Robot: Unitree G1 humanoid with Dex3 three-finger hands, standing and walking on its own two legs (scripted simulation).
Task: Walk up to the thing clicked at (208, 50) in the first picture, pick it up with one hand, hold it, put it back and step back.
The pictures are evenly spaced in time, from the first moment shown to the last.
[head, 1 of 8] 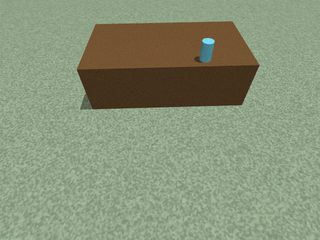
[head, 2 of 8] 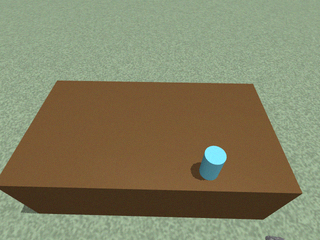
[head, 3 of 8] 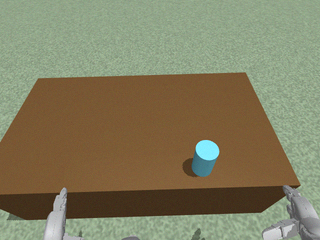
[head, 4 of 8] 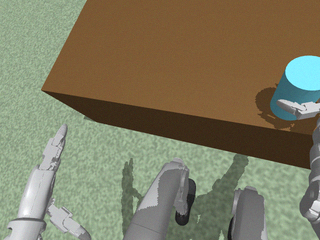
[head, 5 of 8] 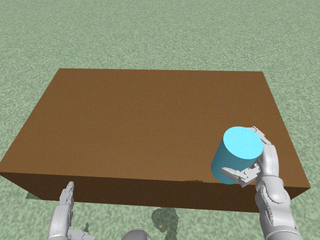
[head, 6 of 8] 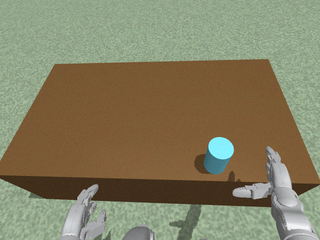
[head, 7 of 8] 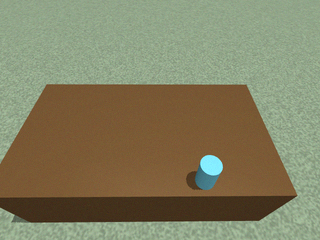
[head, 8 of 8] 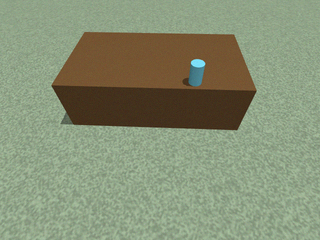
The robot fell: no
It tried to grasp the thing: yes
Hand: right
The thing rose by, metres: 0.28
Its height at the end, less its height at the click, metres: +0.00
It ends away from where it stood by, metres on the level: 0.02
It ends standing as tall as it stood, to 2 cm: yes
